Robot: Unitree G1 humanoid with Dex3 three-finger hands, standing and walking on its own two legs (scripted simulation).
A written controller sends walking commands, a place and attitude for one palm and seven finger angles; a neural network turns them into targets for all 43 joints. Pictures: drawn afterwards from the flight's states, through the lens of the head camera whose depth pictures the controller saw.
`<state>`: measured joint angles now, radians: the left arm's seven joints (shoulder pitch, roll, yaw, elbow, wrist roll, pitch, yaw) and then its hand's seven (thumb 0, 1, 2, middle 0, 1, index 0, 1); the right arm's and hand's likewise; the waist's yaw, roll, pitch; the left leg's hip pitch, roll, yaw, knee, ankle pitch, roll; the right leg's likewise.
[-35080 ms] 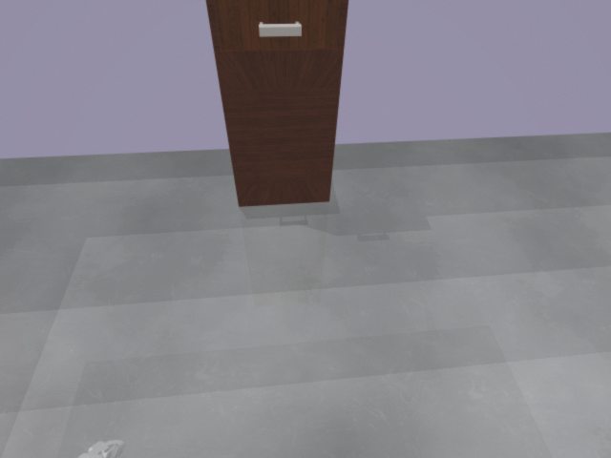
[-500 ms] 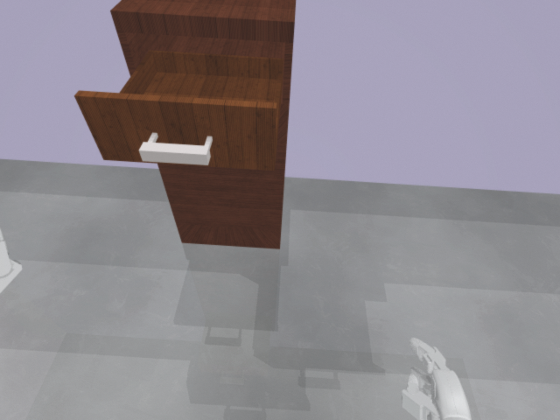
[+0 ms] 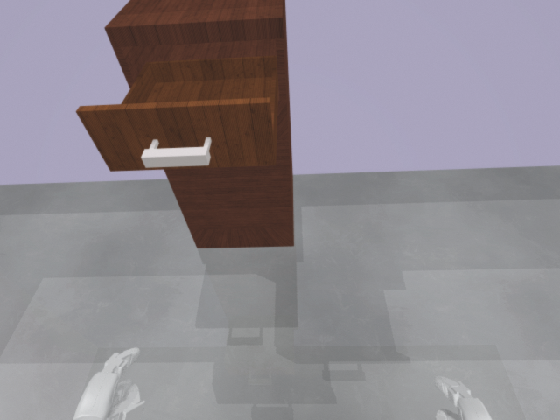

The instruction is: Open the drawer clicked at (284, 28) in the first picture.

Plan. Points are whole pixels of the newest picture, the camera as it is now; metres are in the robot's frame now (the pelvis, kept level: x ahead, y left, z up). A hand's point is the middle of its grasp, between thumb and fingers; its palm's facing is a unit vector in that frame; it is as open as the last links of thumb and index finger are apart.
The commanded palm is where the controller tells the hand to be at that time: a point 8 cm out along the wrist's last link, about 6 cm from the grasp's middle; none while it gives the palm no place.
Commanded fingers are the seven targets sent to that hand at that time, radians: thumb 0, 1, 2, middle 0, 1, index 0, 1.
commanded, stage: let the arm hang, fingers relaxed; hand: left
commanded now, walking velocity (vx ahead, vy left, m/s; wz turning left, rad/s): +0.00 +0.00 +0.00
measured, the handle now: (179, 150) +0.61 +0.24 +0.05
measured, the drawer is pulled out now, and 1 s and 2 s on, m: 0.29 0.29 0.29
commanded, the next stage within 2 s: look to check the result in 0.90 s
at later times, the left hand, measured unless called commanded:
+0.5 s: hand out of the picture -0.05 +0.20 -0.15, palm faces +0.04 -0.95 -0.30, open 7.3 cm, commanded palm none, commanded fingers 0.00 0.90 0.90 -0.20 -0.30 -0.20 -0.30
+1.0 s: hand out of the picture +0.05 +0.16 -0.16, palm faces +0.02 -0.98 -0.22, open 7.3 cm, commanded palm none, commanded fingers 0.00 0.90 0.90 -0.20 -0.30 -0.20 -0.30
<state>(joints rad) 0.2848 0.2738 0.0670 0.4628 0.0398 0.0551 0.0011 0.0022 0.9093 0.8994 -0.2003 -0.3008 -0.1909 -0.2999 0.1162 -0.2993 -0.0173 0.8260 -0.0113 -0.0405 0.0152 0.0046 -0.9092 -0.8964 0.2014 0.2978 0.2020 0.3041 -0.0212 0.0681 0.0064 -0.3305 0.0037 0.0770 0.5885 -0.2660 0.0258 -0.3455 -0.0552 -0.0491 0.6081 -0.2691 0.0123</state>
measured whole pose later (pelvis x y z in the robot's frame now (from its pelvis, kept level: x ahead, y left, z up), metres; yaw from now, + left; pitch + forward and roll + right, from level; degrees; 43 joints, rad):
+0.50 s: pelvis -0.01 -0.01 +0.01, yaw +0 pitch -2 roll +0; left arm 0.34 0.22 0.03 1.10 0.02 0.03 0.02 0.00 0.92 0.90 -0.20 -0.30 -0.20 -0.30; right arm 0.31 -0.18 -0.02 1.06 -0.02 0.02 -0.01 0.00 -0.91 -0.90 0.20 0.30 0.20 0.30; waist 0.00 0.05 0.05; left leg -0.25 0.03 0.05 0.45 -0.18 0.00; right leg -0.24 -0.02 -0.07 0.44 -0.17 -0.01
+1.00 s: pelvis +0.01 -0.03 +0.02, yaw +0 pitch -2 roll +0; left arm 0.20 0.18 0.03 1.09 0.01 0.00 0.02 0.00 0.91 0.90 -0.21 -0.30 -0.20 -0.30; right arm 0.26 -0.18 -0.02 1.11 -0.02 0.00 -0.02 0.00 -0.91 -0.90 0.20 0.30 0.20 0.30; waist -0.01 0.01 0.07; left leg -0.19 0.04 0.06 0.40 -0.18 -0.02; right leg -0.20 0.00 -0.07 0.40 -0.18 -0.03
